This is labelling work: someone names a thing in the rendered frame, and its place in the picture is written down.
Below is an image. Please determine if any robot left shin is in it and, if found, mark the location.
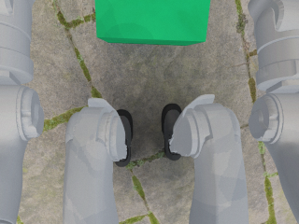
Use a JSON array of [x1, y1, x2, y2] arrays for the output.
[[65, 98, 127, 162]]

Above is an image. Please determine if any robot left upper arm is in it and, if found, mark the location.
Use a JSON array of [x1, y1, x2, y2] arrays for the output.
[[0, 84, 45, 224]]

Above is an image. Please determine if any carton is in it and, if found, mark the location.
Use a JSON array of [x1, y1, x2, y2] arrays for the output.
[[94, 0, 210, 46]]

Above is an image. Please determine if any left robot forearm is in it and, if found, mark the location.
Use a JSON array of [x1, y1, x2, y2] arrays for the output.
[[0, 0, 36, 85]]

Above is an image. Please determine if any robot left foot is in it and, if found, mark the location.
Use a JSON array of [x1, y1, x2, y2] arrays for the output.
[[115, 109, 134, 167]]

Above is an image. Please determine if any robot right upper arm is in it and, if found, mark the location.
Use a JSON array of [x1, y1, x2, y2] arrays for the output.
[[248, 92, 299, 224]]

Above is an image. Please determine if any right robot forearm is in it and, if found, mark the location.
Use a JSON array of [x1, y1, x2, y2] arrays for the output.
[[248, 0, 299, 94]]

